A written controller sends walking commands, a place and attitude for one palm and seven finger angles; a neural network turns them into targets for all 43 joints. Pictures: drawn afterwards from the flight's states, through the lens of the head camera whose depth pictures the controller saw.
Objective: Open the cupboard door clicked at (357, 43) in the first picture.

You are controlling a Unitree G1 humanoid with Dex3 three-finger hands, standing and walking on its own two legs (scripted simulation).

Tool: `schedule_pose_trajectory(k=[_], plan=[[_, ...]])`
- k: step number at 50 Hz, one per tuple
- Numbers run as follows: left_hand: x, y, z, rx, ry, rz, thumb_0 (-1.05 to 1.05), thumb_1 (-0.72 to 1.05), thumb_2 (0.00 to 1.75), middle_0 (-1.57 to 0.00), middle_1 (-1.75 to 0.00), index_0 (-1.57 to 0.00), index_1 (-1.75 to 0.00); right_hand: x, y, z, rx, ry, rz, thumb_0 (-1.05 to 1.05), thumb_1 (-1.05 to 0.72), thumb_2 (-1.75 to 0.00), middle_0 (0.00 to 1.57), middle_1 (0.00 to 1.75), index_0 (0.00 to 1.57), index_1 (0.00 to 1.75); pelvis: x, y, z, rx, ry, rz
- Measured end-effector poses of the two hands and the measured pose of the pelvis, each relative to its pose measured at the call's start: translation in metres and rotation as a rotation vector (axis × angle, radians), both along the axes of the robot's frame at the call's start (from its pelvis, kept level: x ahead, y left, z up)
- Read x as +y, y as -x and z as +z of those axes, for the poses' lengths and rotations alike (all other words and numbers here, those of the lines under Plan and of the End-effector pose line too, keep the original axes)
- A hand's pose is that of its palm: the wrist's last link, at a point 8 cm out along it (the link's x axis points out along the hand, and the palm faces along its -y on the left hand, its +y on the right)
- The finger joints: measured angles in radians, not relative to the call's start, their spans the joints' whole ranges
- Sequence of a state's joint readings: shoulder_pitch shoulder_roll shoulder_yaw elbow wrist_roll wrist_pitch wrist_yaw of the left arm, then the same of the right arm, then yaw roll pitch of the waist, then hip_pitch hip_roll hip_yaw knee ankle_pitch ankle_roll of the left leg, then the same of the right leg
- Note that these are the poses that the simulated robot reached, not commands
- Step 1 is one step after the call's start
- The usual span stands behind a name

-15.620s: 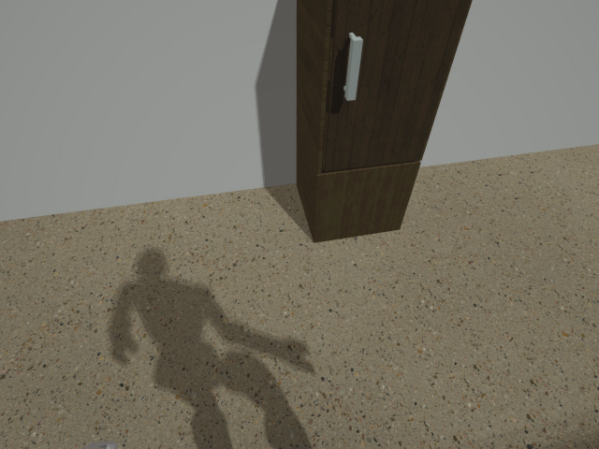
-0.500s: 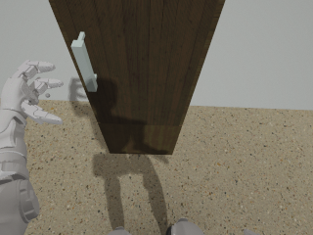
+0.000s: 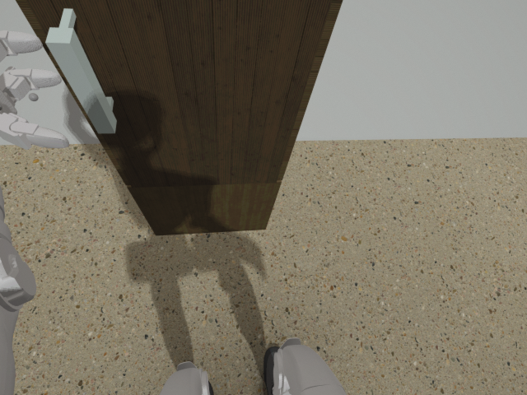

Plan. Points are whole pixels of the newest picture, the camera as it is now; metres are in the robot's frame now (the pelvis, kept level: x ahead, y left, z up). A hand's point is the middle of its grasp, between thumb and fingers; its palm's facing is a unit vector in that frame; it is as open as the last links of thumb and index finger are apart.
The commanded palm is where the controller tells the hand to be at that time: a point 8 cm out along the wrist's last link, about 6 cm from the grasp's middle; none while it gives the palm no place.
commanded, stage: move the hooked fingers beside the handle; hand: left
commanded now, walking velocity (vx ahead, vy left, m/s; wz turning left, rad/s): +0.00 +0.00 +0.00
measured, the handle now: (89, 77) +0.56 +0.19 +0.09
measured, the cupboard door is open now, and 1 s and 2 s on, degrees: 0 0 0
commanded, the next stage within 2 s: slide the fingers in behind the handle in 0.82 s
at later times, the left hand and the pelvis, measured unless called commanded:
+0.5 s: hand (18, 106) +0.50 +0.27 +0.10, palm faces -0.03 -1.00 +0.00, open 14.0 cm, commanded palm +0.48 +0.30 +0.09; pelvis +0.02 +0.01 +0.00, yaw +0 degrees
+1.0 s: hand (39, 102) +0.50 +0.25 +0.10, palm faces -0.04 -1.00 -0.02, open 14.0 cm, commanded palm +0.49 +0.29 +0.09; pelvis +0.00 +0.00 +0.00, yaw +0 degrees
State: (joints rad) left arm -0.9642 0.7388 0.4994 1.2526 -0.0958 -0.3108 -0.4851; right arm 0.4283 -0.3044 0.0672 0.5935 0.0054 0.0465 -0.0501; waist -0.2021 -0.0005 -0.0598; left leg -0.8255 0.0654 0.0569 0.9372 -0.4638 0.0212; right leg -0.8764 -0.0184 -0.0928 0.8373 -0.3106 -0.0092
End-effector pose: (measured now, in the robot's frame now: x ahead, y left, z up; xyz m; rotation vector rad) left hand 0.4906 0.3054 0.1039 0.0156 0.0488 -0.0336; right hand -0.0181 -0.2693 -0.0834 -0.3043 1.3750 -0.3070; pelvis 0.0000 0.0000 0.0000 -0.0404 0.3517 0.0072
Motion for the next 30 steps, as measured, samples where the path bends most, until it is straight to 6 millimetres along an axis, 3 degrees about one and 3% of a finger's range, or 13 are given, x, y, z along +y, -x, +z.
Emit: schedule_pose_trajectory(k=[6,12,30], plan=[[0.002,-0.013,0.000,-0.006,0.006,-0.001,-0.01,-0.50,0.30,-0.30,-1.20,-0.30,-1.20,0.005,0.015,0.003,0.065,-0.008,-0.034,0.01,-0.91,-0.90,0.20,0.30,0.20,0.30,0.001,-0.005,0.000,0.021,0.005,-0.009],[0.006,-0.009,-0.006,0.001,0.005,-0.006,-0.01,-0.50,0.30,-0.30,-1.20,-0.30,-1.20,0.011,0.013,0.005,0.078,-0.025,-0.049,0.01,-0.91,-0.90,0.20,0.30,0.20,0.30,0.004,-0.011,0.002,0.022,0.007,-0.017],[0.014,0.019,-0.004,-0.020,0.022,0.000,-0.01,-0.50,0.30,-0.30,-1.20,-0.30,-1.20,0.010,-0.058,0.000,-0.078,-0.031,0.056,0.01,-0.91,-0.90,0.20,0.30,0.20,0.30,0.008,-0.015,0.004,-0.019,0.013,0.010]])
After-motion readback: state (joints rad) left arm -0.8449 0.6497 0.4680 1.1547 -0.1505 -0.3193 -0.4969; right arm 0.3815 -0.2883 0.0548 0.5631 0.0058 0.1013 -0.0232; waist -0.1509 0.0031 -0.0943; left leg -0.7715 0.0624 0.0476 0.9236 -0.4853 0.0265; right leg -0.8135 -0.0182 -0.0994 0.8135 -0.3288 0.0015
